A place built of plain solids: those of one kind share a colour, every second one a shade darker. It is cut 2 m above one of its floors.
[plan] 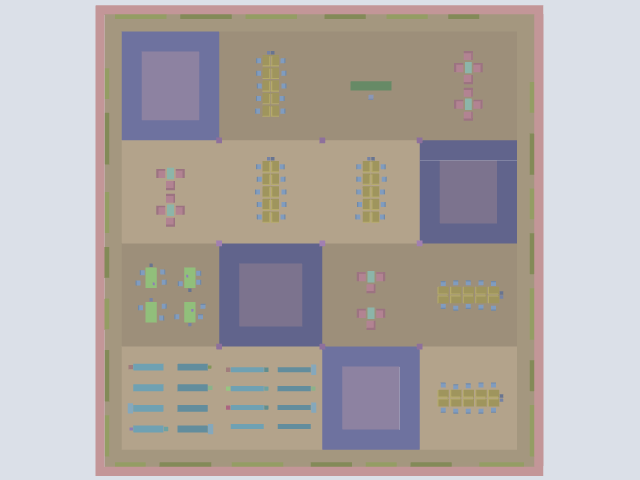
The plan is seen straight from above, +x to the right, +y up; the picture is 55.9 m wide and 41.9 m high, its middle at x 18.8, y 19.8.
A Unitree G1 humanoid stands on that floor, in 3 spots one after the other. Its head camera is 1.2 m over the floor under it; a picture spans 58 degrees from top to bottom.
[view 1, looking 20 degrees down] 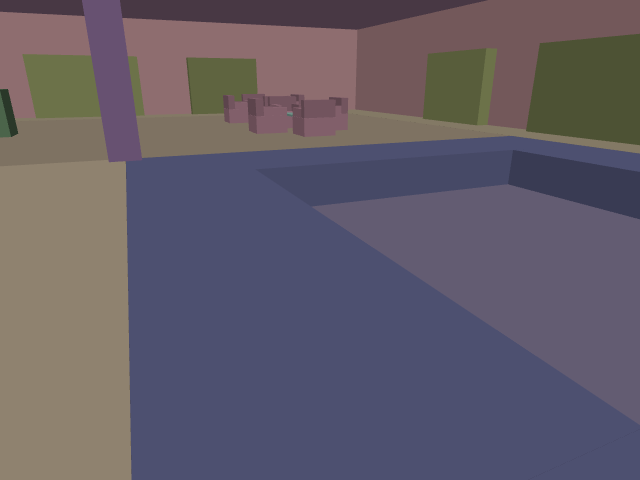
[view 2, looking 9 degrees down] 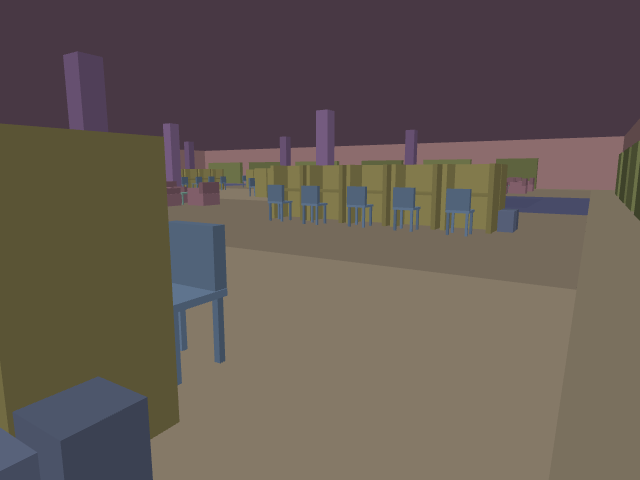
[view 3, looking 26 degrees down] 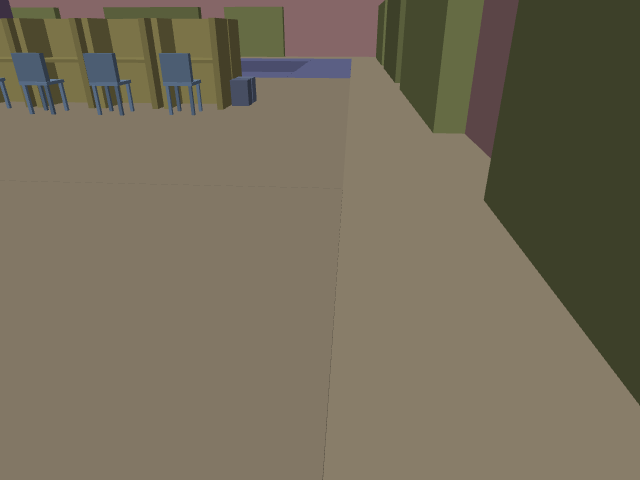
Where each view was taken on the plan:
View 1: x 27.65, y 20.55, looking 67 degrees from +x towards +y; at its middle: floor_rim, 3.51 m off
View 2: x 36.05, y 5.45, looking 122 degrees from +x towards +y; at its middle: floor_bay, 7.68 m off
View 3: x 22.45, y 38.05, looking -176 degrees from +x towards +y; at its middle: floor_bay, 2.74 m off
